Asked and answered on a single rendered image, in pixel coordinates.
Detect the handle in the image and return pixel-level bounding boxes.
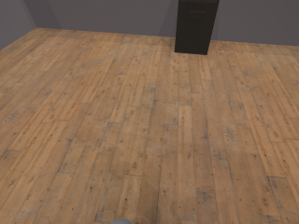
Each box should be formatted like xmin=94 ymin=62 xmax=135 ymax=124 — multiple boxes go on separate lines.
xmin=189 ymin=11 xmax=205 ymax=14

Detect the cabinet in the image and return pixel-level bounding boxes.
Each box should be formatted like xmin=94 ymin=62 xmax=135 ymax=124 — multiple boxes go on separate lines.
xmin=174 ymin=0 xmax=220 ymax=55

